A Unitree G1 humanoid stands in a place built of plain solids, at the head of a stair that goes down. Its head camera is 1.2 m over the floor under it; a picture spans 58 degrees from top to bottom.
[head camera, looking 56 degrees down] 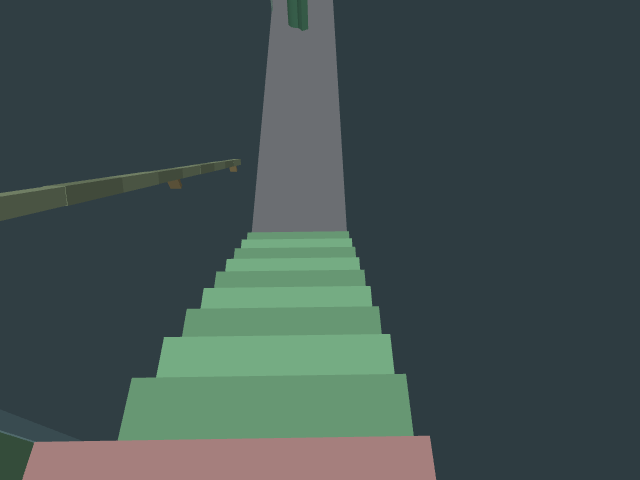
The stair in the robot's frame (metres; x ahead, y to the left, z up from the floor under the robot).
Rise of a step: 0.21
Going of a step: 0.22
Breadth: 0.89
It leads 1 degrees to the left of straight ahead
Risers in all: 10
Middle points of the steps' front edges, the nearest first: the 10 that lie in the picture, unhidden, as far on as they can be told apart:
0.20 0.16 0.00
0.42 0.16 -0.21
0.64 0.17 -0.42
0.86 0.17 -0.63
1.08 0.17 -0.85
1.30 0.18 -1.06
1.52 0.18 -1.27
1.74 0.18 -1.48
1.96 0.19 -1.70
2.18 0.19 -1.91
